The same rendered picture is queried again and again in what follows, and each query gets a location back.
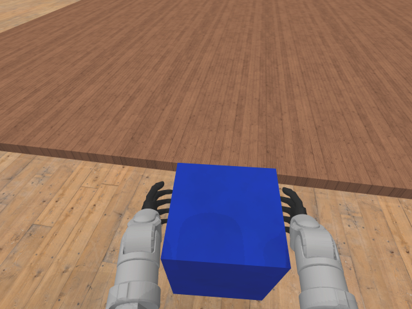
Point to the robot right hand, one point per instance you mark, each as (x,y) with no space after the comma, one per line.
(295,203)

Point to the carton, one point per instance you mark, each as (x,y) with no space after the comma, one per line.
(225,233)

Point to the robot left forearm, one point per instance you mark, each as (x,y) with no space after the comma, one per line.
(136,280)

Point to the robot right forearm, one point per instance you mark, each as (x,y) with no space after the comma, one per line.
(321,276)

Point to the robot left hand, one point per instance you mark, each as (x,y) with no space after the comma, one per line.
(151,201)

